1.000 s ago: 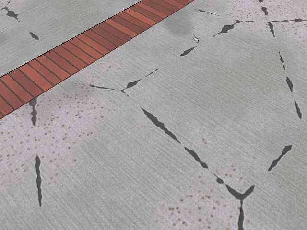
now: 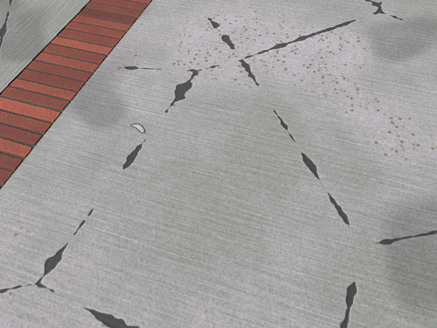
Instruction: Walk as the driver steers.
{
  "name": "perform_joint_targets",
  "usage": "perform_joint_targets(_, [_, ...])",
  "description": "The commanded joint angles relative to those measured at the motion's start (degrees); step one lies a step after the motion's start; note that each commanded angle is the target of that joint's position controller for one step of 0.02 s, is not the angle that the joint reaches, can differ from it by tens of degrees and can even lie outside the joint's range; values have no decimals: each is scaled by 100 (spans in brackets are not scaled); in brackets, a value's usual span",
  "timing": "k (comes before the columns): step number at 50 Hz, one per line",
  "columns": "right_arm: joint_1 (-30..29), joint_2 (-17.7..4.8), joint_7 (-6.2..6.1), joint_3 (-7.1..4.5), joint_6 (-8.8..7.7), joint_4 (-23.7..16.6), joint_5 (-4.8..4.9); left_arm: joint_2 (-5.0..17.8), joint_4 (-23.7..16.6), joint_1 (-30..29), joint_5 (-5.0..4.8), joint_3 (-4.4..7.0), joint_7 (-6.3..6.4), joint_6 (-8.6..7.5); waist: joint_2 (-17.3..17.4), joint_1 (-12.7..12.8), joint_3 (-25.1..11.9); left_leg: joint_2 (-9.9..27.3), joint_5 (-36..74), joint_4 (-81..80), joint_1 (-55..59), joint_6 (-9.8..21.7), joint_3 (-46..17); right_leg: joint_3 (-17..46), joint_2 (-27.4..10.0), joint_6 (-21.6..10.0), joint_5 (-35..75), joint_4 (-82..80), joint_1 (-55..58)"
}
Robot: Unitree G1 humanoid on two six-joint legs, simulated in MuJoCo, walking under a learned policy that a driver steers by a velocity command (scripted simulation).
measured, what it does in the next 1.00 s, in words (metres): walks ahead, turning left: left foot, then right foot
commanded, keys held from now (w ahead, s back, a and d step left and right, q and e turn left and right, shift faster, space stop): w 0.14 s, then w+q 0.86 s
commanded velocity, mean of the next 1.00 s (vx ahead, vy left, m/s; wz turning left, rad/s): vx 0.50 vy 0.00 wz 0.27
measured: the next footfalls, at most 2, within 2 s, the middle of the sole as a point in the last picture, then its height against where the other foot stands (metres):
left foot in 0.32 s outside the picture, level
right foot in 0.80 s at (246, 263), level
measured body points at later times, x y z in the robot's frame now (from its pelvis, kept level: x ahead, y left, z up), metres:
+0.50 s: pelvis +0.29 +0.08 +0.00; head +0.32 +0.09 +0.45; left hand +0.41 +0.35 -0.11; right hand +0.40 -0.19 -0.11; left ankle +0.32 +0.15 -0.74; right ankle +0.28 -0.08 -0.67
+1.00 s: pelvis +0.57 +0.07 +0.00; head +0.60 +0.07 +0.45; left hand +0.59 +0.37 -0.10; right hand +0.78 -0.16 -0.11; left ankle +0.51 +0.19 -0.66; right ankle +0.62 -0.03 -0.74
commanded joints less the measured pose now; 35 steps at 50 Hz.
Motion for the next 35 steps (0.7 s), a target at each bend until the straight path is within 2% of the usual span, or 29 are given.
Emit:
perform_joint_targets(1, [102,-379,-20,-86,65,-270,-78,862,-427,-165,1,198,127,-144,-275,-191,-439,136,804,-860,-316,-218,59,1327,-1516,-1069,1773,-1125,300])
perform_joint_targets(3, [-271,-272,8,-29,61,-350,-64,859,-343,-25,-11,187,168,-131,-398,-21,-348,31,1717,-1776,-133,-250,129,951,-1274,-838,1565,-1135,181])
perform_joint_targets(5, [-638,-211,53,14,33,-429,-18,877,-253,154,-20,182,174,-125,-494,177,-270,-123,2452,-2502,129,-223,206,823,-1200,-682,1051,-1148,132])
perform_joint_targets(7, [-910,-258,91,18,9,-517,40,910,-127,349,-31,183,155,-132,-552,310,-149,-186,2671,-2841,147,-162,189,965,-1356,-653,678,-1140,302])
perform_joint_targets(10, [-1101,-384,172,6,-33,-614,73,921,33,522,-25,185,154,-109,-601,382,-34,-182,2274,-3149,-357,87,179,1078,-1741,-619,903,-887,1188])
perform_joint_targets(13, [-907,-479,260,-16,-55,-631,101,993,139,522,-7,214,196,-40,-696,217,-79,-285,1506,-3271,-291,417,286,968,-1967,-439,1996,-510,1826])
perform_joint_targets(14, [-571,-581,265,-68,-53,-551,101,1037,121,405,3,222,211,-19,-745,15,-305,-463,1326,-3310,210,546,440,797,-1886,-345,3010,-131,1889])
perform_joint_targets(15, [110,-742,250,-171,-46,-345,83,1009,96,290,17,200,228,15,-650,-353,-757,-687,1467,-3427,1159,715,616,502,-1643,-214,3949,688,1803])
perform_joint_targets(16, [982,-999,227,-266,-26,-162,49,887,0,255,75,130,266,26,-366,-724,-1420,-276,1776,-3248,2599,997,24,224,-1403,-14,3535,1966,1091])
perform_joint_targets(17, [1555,-1542,218,-405,6,-128,3,506,-192,816,115,11,240,-72,919,-544,-2128,972,1146,-3492,4658,1923,-2528,-144,-544,499,1146,4144,-1093])
perform_joint_targets(18, [1696,-1209,258,-327,38,-29,148,495,-178,746,92,-45,194,-202,1404,-623,-2295,1364,86,-4403,5326,2261,-4238,377,-141,607,-2174,5026,-2383])
perform_joint_targets(19, [1404,-921,235,-236,59,-112,178,823,-298,277,-73,12,124,-312,890,-699,-1542,1272,-533,-4523,4899,1980,-3760,657,-510,524,-1954,5371,-3013])
perform_joint_targets(20, [1110,-795,203,-206,95,-229,113,842,-401,-179,-114,-3,99,-388,358,-669,-1010,1040,-315,-4589,4140,1793,-3074,547,-746,465,-1506,5158,-3034])
perform_joint_targets(21, [863,-706,187,-170,123,-286,65,815,-464,-409,-14,7,107,-429,5,-507,-582,835,216,-4696,3376,1702,-2585,452,-925,469,-1201,4656,-2908])
perform_joint_targets(22, [729,-583,165,-117,121,-345,24,827,-473,-417,97,48,132,-417,-17,-339,-474,642,759,-4809,2906,1629,-2263,450,-1077,499,-962,4213,-2564])
perform_joint_targets(23, [674,-582,147,-108,133,-385,4,769,-498,-345,135,51,138,-385,155,-214,-472,526,1139,-4901,2630,1647,-2128,420,-1102,564,-863,3961,-2308])
perform_joint_targets(26, [767,-750,57,-171,137,-405,62,595,-572,-386,143,16,185,-275,260,-135,-447,361,1854,-5041,2172,1718,-1669,261,-1079,802,-590,3200,-2159])
perform_joint_targets(28, [903,-873,-14,-222,154,-372,104,491,-688,-801,140,-29,206,-259,220,-252,-343,202,1976,-5061,1970,1592,-1409,231,-1003,921,156,2410,-2103])
perform_joint_targets(31, [1179,-877,-83,-239,234,-299,154,349,-821,-1401,99,-83,157,-309,310,-487,-305,-43,1791,-4933,1776,1348,-1207,197,-759,986,1162,1305,-1657])
perform_joint_targets(33, [1423,-863,-109,-242,290,-238,176,368,-905,-1739,42,-84,105,-354,336,-618,-298,-3,1637,-4786,1866,1299,-1374,205,-621,985,1398,925,-1459])
perform_joint_targets(35, [1578,-829,-131,-240,350,-212,190,458,-974,-1928,6,-55,54,-402,359,-646,-303,100,1497,-4505,2208,1257,-1682,305,-552,935,1221,603,-1416])
Keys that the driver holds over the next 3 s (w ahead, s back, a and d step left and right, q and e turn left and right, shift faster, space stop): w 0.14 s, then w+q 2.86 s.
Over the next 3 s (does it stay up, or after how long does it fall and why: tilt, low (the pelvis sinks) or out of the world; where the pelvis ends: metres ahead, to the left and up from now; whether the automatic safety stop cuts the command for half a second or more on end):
stays up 1.21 0.94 0.00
